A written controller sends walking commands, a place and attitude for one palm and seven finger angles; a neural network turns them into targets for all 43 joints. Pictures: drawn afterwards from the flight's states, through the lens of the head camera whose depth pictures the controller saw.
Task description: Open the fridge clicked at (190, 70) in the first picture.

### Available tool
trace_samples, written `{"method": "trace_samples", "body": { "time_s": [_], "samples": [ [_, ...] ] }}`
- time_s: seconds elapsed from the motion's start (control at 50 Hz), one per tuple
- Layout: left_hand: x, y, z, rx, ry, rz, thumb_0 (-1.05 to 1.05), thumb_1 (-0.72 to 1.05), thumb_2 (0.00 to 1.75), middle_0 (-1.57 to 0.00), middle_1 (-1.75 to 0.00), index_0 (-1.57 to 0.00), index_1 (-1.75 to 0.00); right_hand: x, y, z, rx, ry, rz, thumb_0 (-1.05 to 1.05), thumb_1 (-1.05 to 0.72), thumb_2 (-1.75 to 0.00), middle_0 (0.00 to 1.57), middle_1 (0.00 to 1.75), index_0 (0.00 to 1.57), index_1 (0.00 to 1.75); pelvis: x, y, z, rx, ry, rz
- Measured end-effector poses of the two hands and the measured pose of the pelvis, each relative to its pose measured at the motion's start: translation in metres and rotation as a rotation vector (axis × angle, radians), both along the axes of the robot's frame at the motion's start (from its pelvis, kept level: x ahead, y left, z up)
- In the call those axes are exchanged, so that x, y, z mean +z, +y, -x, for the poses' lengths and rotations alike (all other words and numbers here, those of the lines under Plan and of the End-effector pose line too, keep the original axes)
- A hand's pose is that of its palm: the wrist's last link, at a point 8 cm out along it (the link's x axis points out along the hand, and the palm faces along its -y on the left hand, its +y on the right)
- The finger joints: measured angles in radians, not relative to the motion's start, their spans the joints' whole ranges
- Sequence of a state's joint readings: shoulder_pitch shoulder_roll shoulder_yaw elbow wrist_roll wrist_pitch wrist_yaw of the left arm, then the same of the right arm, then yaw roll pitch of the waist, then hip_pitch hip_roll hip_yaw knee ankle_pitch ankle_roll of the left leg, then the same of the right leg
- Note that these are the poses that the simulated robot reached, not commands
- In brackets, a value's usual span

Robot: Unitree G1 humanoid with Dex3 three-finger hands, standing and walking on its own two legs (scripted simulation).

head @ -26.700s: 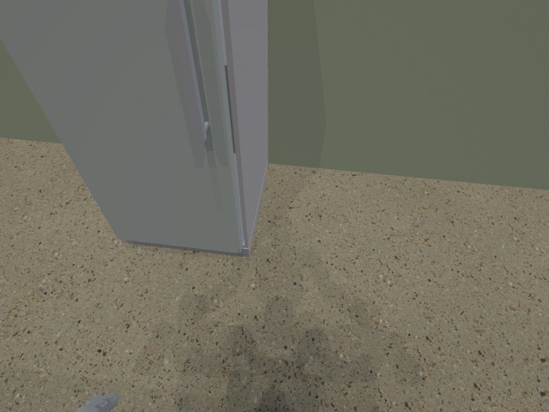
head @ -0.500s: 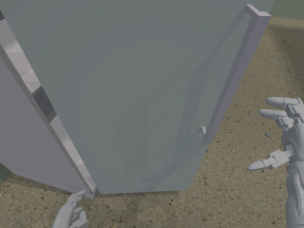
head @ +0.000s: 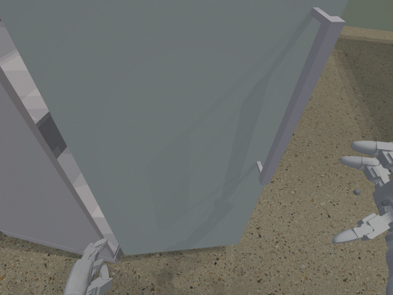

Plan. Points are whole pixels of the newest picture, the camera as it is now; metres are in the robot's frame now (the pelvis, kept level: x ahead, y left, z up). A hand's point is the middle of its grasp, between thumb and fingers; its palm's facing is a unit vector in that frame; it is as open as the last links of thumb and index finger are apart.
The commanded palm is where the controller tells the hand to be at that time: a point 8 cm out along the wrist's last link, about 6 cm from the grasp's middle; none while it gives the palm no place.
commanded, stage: draw the hand back to the body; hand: right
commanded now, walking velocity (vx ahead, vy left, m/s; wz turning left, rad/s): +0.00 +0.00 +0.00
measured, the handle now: (284, 117) +0.43 -0.18 +0.16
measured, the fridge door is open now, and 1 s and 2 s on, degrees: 71 71 71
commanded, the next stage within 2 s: step back with the hand held close in 1.62 s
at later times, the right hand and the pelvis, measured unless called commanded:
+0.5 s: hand (373, 202) +0.24 -0.27 +0.16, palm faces +0.19 +0.98 -0.02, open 14.7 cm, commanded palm +0.20 -0.31 +0.17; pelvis +0.01 -0.02 +0.01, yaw +0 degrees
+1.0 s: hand out of the picture +0.22 -0.29 +0.17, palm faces +0.46 +0.82 -0.34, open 11.2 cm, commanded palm +0.17 -0.32 +0.19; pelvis +0.02 -0.02 +0.02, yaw +1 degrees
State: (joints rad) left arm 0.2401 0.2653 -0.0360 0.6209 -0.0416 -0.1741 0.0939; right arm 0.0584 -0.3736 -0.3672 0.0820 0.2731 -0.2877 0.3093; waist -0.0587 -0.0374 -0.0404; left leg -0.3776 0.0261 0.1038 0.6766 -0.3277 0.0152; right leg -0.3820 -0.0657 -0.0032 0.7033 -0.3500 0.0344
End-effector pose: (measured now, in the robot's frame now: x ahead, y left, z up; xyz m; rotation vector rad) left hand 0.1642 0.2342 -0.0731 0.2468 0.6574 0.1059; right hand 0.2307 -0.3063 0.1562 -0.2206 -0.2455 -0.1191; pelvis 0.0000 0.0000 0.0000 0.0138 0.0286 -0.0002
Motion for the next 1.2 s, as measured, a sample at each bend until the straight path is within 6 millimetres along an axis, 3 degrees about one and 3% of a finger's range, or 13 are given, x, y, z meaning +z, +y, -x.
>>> {"method": "trace_samples", "body": {
  "time_s": [0.06, 0.14, 0.2, 0.34, 0.5, 0.58, 0.72, 0.94, 1.2],
  "samples": [
    [-0.002, 0.001, 0.003, 0.010, 0.001, 0.000, 0.01, 0.90, 0.90, -0.20, -0.30, -0.21, -0.30, 0.002, 0.006, -0.006, 0.036, -0.003, 0.002, -0.02, 0.56, -0.20, 0.25, 1.15, 0.25, 1.15, 0.000, -0.001, 0.000, 0.000, 0.004, 0.000],
    [0.000, -0.002, 0.004, 0.054, -0.020, 0.021, 0.02, 0.90, 0.90, -0.20, -0.30, -0.21, -0.30, -0.007, 0.003, -0.016, 0.049, 0.092, -0.205, -0.02, 0.56, -0.20, 0.25, 1.15, 0.25, 1.16, 0.004, -0.005, -0.004, 0.005, -0.007, 0.002],
    [0.009, -0.007, -0.002, 0.065, -0.068, 0.037, 0.02, 0.90, 0.90, -0.20, -0.30, -0.21, -0.30, -0.008, -0.002, -0.018, 0.010, 0.186, -0.252, -0.02, 0.55, -0.20, 0.25, 1.15, 0.25, 1.15, 0.008, -0.007, -0.010, 0.010, -0.014, 0.005],
    [0.029, -0.021, -0.024, 0.009, -0.167, 0.054, 0.02, 0.90, 0.90, -0.20, -0.30, -0.20, -0.30, 0.012, -0.006, 0.006, -0.037, 0.144, -0.185, -0.02, 0.55, -0.20, 0.25, 1.15, 0.25, 1.15, 0.011, -0.012, -0.017, 0.017, -0.034, 0.006],
    [0.037, -0.035, -0.040, -0.044, -0.190, 0.040, 0.02, 0.90, 0.90, -0.20, -0.30, -0.21, -0.30, 0.000, -0.012, 0.025, -0.072, 0.202, -0.217, -0.02, 0.55, -0.20, 0.25, 1.15, 0.25, 1.15, 0.012, -0.017, -0.015, -0.001, -0.065, -0.001],
    [0.039, -0.041, -0.041, -0.063, -0.195, 0.034, 0.01, 0.90, 0.90, -0.20, -0.30, -0.21, -0.30, 0.008, -0.008, 0.030, -0.086, 0.188, -0.153, -0.02, 0.51, -0.22, 0.25, 1.12, 0.25, 1.13, 0.014, -0.017, -0.013, -0.003, -0.075, -0.001],
    [0.033, -0.045, -0.031, -0.080, -0.126, 0.028, 0.01, 0.90, 0.90, -0.20, -0.30, -0.21, -0.30, 0.024, -0.018, 0.043, -0.307, 0.099, 0.037, -0.02, 0.33, -0.31, 0.24, 1.02, 0.24, 1.02, 0.018, -0.019, -0.010, 0.008, -0.089, 0.002],
    [0.014, -0.038, -0.007, -0.034, 0.018, 0.010, 0.02, 0.90, 0.90, -0.20, -0.30, -0.21, -0.30, 0.021, -0.021, 0.051, -0.368, 0.108, 0.102, -0.01, -0.04, -0.49, 0.23, 0.80, 0.23, 0.80, 0.022, -0.023, -0.014, 0.016, -0.108, 0.006],
    [0.025, -0.034, -0.024, -0.014, -0.023, 0.011, 0.02, 0.90, 0.90, -0.20, -0.30, -0.21, -0.30, 0.034, -0.024, 0.055, -0.367, 0.073, 0.150, 0.00, -0.51, -0.71, 0.22, 0.53, 0.22, 0.53, 0.024, -0.025, -0.020, 0.030, -0.118, 0.005]
  ]
}}
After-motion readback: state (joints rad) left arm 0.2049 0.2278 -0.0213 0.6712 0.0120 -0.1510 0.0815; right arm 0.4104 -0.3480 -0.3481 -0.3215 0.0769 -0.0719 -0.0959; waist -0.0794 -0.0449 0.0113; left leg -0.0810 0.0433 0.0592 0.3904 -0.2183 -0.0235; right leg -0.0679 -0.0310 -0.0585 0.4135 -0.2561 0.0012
